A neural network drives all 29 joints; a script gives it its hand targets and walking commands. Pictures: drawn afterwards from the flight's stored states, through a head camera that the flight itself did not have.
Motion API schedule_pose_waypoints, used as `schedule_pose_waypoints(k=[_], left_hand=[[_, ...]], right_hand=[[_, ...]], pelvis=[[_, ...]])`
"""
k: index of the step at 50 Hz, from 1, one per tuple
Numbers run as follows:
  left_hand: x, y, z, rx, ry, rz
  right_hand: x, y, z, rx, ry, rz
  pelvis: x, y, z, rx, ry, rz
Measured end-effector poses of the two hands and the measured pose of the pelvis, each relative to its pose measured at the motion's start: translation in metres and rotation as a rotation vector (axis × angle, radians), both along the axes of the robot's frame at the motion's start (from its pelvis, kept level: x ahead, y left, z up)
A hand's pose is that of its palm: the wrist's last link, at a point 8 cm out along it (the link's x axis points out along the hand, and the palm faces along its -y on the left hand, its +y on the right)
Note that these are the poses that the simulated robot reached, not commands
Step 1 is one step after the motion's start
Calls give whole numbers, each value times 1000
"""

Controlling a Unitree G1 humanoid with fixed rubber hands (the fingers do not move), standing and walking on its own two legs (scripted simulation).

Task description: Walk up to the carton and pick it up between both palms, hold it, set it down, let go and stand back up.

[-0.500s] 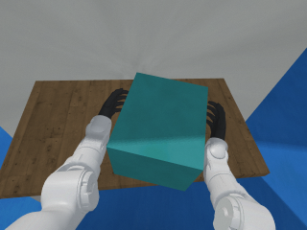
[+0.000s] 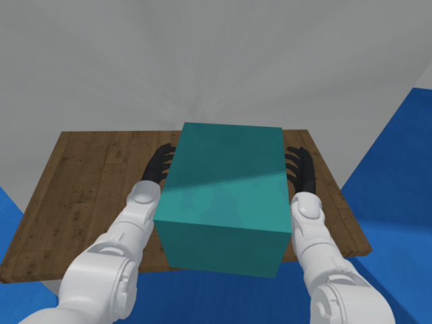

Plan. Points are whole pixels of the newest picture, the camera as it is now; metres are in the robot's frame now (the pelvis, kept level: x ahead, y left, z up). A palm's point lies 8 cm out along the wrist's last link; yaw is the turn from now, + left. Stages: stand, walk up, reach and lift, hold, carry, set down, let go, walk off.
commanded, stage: reach and lift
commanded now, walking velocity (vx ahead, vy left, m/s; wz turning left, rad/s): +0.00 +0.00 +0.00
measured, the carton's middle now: (226, 195) +0.37 -0.03 +0.03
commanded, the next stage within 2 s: hold in 1.50 s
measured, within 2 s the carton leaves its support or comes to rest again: neither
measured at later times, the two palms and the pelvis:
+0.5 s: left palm (147, 164) +0.38 +0.12 +0.12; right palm (315, 165) +0.36 -0.18 +0.14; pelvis -0.02 +0.00 +0.00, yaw +0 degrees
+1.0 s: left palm (135, 161) +0.36 +0.14 +0.14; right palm (310, 156) +0.36 -0.17 +0.16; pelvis -0.03 +0.00 +0.00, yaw +0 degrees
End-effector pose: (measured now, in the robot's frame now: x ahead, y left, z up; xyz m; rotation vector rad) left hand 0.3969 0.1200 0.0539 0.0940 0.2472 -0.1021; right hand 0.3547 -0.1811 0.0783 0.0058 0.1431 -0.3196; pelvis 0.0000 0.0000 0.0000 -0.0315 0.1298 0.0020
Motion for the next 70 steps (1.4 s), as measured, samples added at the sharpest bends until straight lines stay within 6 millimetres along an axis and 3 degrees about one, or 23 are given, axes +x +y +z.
schedule_pose_waypoints(k=[30,48,70], left_hand=[[-19,4,71,22,-18,70],[-32,18,88,18,-5,136],[-41,19,101,10,-11,158]], right_hand=[[2,3,76,10,-6,70],[5,15,83,5,6,130],[1,16,98,0,-2,148]], pelvis=[[-24,0,0,0,-55,2],[-27,0,0,1,-87,3],[-31,0,0,1,-123,4]])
